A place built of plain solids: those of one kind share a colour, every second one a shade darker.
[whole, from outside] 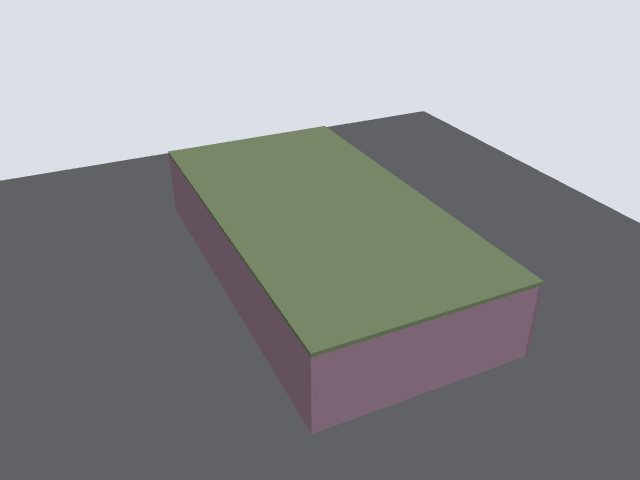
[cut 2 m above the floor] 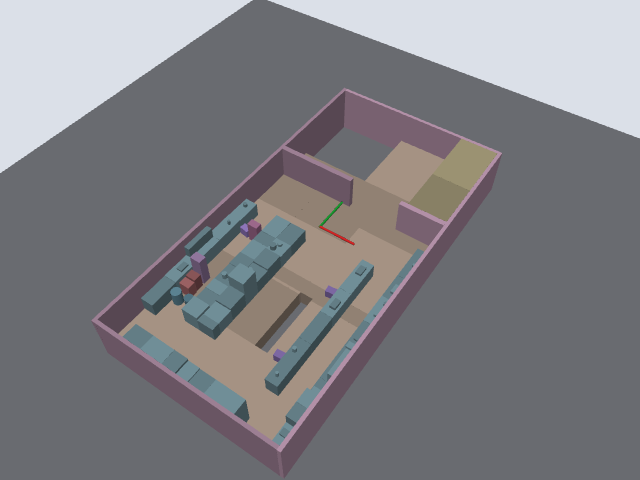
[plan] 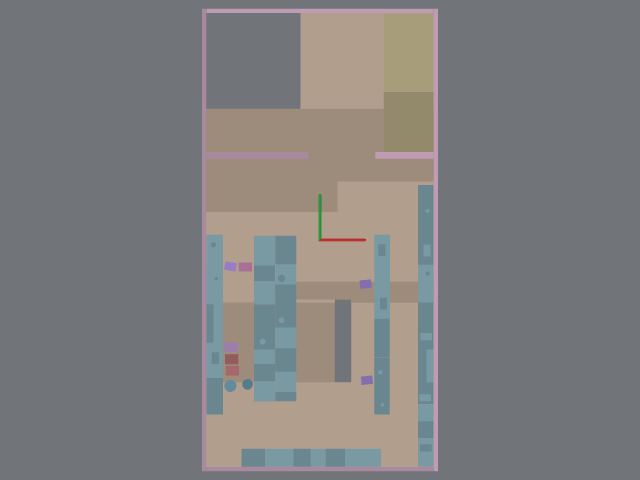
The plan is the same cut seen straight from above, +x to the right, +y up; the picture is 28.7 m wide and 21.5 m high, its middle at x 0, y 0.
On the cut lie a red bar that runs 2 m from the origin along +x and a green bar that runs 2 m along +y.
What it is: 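The back of house of a large kitchen; an old cooking hall and a later wing, as decades of use have left them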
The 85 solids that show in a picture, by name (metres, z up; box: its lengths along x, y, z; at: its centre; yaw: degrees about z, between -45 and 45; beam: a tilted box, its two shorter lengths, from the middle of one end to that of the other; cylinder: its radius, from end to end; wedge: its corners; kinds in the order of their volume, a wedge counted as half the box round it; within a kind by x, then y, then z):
{
 "floor_1": {"box": [2.53, 1.37, 0.95], "at": [-3.83, 1.93, 0.42]},
 "floor_2": {"box": [1.4, 0.95, 0.95], "at": [-3.65, -2.34, 0.42]},
 "floor_3": {"box": [5.76, 3.58, 0.95], "at": [-2.22, -4.59, 0.42]},
 "floor_4": {"box": [3.62, 0.15, 0.95], "at": [-1.15, -2.74, 0.42]},
 "floor_5": {"box": [3.37, 1.37, 0.95], "at": [-0.9, 1.93, 0.42]},
 "floor_6": {"box": [10.2, 3.8, 0.95], "at": [0.0, -8.27, 0.42]},
 "floor_7": {"box": [10.2, 3.13, 0.95], "at": [0.0, -0.31, 0.42]},
 "floor_8": {"box": [10.2, 3.28, 0.95], "at": [0.0, 4.25, 0.42]},
 "floor_9": {"box": [8.06, 0.81, 0.95], "at": [1.07, -2.27, 0.42]},
 "floor_10": {"box": [5.98, 4.3, 0.95], "at": [2.11, 8.02, 0.42]},
 "floor_11": {"box": [4.32, 1.37, 0.95], "at": [2.94, 1.93, 0.42]},
 "floor_12": {"box": [3.71, 3.59, 0.95], "at": [3.25, -4.59, 0.42]},
 "floor_13": {"box": [3.71, 0.15, 0.95], "at": [3.25, -2.74, 0.42]},
 "wall_1": {"box": [0.2, 20.72, 3.81], "at": [-5.19, 0.0, 1.85]},
 "wall_2": {"box": [4.58, 0.3, 2.86], "at": [-2.8, 3.79, 2.33]},
 "wall_3": {"box": [10.18, 0.2, 3.81], "at": [0.0, -10.26, 1.85]},
 "wall_4": {"box": [10.18, 0.2, 3.81], "at": [0.0, 10.26, 1.85]},
 "wall_5": {"box": [2.61, 0.3, 2.86], "at": [3.78, 3.79, 2.33]},
 "wall_6": {"box": [0.2, 20.72, 3.81], "at": [5.19, 0.0, 1.85]},
 "roof_1": {"box": [10.58, 20.72, 0.2], "at": [0.0, 0.0, 3.86]},
 "unit_1": {"box": [0.32, 1.72, 0.66], "at": [-4.93, -3.74, 2.1]},
 "unit_2": {"box": [0.75, 1.64, 0.87], "at": [-4.71, -7.0, 1.33]},
 "unit_3": {"box": [0.75, 1.58, 0.9], "at": [-4.71, -5.39, 1.35]},
 "unit_4": {"box": [0.75, 1.72, 0.88], "at": [-4.71, -3.74, 1.34]},
 "unit_5": {"box": [0.75, 1.68, 0.89], "at": [-4.71, -2.04, 1.34]},
 "unit_6": {"box": [0.75, 1.44, 0.86], "at": [-4.71, -0.48, 1.33]},
 "unit_7": {"box": [0.32, 0.53, 0.1], "at": [-4.69, -5.29, 1.85]},
 "unit_8": {"box": [1.07, 0.82, 2.02], "at": [-2.98, -9.75, 1.91]},
 "unit_9": {"box": [0.95, 0.91, 1.05], "at": [-2.48, -6.78, 1.42]},
 "unit_10": {"box": [0.95, 0.77, 0.87], "at": [-2.48, -5.94, 1.33]},
 "unit_11": {"box": [0.95, 0.65, 0.89], "at": [-2.48, -5.23, 1.34]},
 "unit_12": {"box": [0.95, 1.15, 0.87], "at": [-2.48, -4.33, 1.33]},
 "unit_13": {"box": [0.95, 0.87, 0.9], "at": [-2.48, -3.32, 1.35]},
 "unit_14": {"box": [0.95, 1.05, 0.87], "at": [-2.48, -2.36, 1.33]},
 "unit_15": {"box": [0.95, 0.7, 0.87], "at": [-2.48, -1.49, 1.33]},
 "unit_16": {"box": [0.95, 1.33, 0.9], "at": [-2.48, -0.47, 1.35]},
 "unit_17": {"box": [1.26, 0.82, 2.09], "at": [-1.82, -9.75, 1.94]},
 "unit_18": {"cylinder": 0.17, "from": [-1.72, -1.72, 1.78], "to": [-1.72, -1.72, 2.07]},
 "unit_19": {"box": [0.95, 0.44, 0.89], "at": [-1.54, -7.01, 1.34]},
 "unit_20": {"box": [0.95, 0.89, 0.86], "at": [-1.54, -6.34, 1.33]},
 "unit_21": {"box": [0.95, 1.05, 0.99], "at": [-1.54, -5.38, 1.39]},
 "unit_22": {"box": [0.95, 0.93, 1.77], "at": [-1.54, -4.39, 1.78]},
 "unit_23": {"box": [0.95, 0.89, 0.88], "at": [-1.54, -3.48, 1.34]},
 "unit_24": {"box": [0.95, 1.04, 0.99], "at": [-1.54, -2.52, 1.39]},
 "unit_25": {"box": [0.95, 0.91, 0.88], "at": [-1.54, -1.54, 1.34]},
 "unit_26": {"box": [0.95, 1.27, 0.87], "at": [-1.54, -0.45, 1.33]},
 "unit_27": {"box": [0.78, 0.82, 2.0], "at": [-0.8, -9.75, 1.9]},
 "unit_28": {"box": [0.66, 0.82, 1.87], "at": [-0.09, -9.75, 1.83]},
 "unit_29": {"box": [0.88, 0.82, 1.81], "at": [0.68, -9.75, 1.8]},
 "unit_30": {"box": [1.61, 0.82, 1.81], "at": [1.93, -9.75, 1.8]},
 "unit_31": {"box": [0.32, 0.53, 0.13], "at": [2.77, -0.46, 1.86]},
 "unit_32": {"box": [0.7, 1.33, 0.88], "at": [2.78, -7.16, 1.34]},
 "unit_33": {"box": [0.7, 1.24, 0.86], "at": [2.78, -5.87, 1.33]},
 "unit_34": {"box": [0.7, 1.72, 0.88], "at": [2.78, -4.39, 1.34]},
 "unit_35": {"box": [0.7, 1.63, 0.89], "at": [2.78, -2.71, 1.34]},
 "unit_36": {"box": [0.7, 2.13, 0.9], "at": [2.78, -0.83, 1.35]},
 "unit_37": {"box": [0.32, 0.53, 0.17], "at": [2.84, -2.85, 1.87]},
 "unit_38": {"box": [0.53, 0.32, 0.12], "at": [4.71, -7.07, 1.84]},
 "unit_39": {"box": [0.7, 1.29, 0.88], "at": [4.74, -9.52, 1.34]},
 "unit_40": {"box": [0.7, 0.75, 1.47], "at": [4.74, -8.49, 1.64]},
 "unit_41": {"box": [0.7, 0.77, 1.49], "at": [4.74, -7.74, 1.65]},
 "unit_42": {"box": [0.7, 0.97, 0.88], "at": [4.74, -6.87, 1.34]},
 "unit_43": {"box": [0.7, 1.48, 0.89], "at": [4.74, -5.64, 1.34]},
 "unit_44": {"box": [0.7, 2.11, 0.87], "at": [4.74, -3.85, 1.33]},
 "unit_45": {"box": [0.7, 1.69, 0.88], "at": [4.74, -1.95, 1.34]},
 "unit_46": {"box": [0.7, 1.5, 0.86], "at": [4.74, -0.36, 1.33]},
 "unit_47": {"box": [0.7, 2.08, 0.87], "at": [4.74, 1.43, 1.33]},
 "unit_48": {"box": [0.53, 0.32, 0.13], "at": [4.75, -9.31, 1.84]},
 "unit_49": {"box": [0.53, 0.32, 0.12], "at": [4.75, -4.33, 1.83]},
 "unit_50": {"box": [0.32, 0.53, 0.13], "at": [4.75, -3.69, 1.83]},
 "unit_51": {"box": [0.32, 0.53, 0.15], "at": [4.79, -0.47, 1.84]},
 "unit_52": {"box": [0.32, 0.53, 0.19], "at": [4.83, -2.09, 1.88]},
 "unit_53": {"box": [0.32, 0.53, 0.12], "at": [4.88, -9.81, 1.84]},
 "unit_54": {"box": [0.32, 1.48, 0.76], "at": [4.93, -5.64, 2.17]},
 "cold_1": {"box": [2.24, 2.7, 2.31], "at": [3.97, 5.29, 2.05]},
 "cold_2": {"box": [2.24, 3.53, 2.37], "at": [3.97, 8.4, 2.08]},
 "trolley_1": {"box": [0.62, 0.46, 1.71], "at": [-3.98, -4.79, 1.75]},
 "carton_1": {"box": [0.6, 0.45, 0.87], "at": [-3.96, -5.34, 1.33]},
 "carton_2": {"box": [0.6, 0.45, 0.83], "at": [-3.92, -5.85, 1.31]},
 "bin_1": {"cylinder": 0.27, "from": [-4.01, -6.54, 0.9], "to": [-4.01, -6.54, 1.71]},
 "bin_2": {"cylinder": 0.24, "from": [-3.25, -6.47, 0.9], "to": [-3.25, -6.47, 1.72]},
 "crate_1": {"box": [0.6, 0.4, 1.24], "at": [-3.34, -1.21, 1.52]},
 "bucket_1": {"box": [0.52, 0.38, 0.49], "at": [-4.01, -1.18, 1.14], "yaw": -9.6},
 "bucket_2": {"box": [0.52, 0.38, 0.47], "at": [2.05, -1.98, 1.13], "yaw": 6.0},
 "bucket_3": {"box": [0.52, 0.38, 0.47], "at": [2.1, -6.28, 1.13], "yaw": 6.3}
}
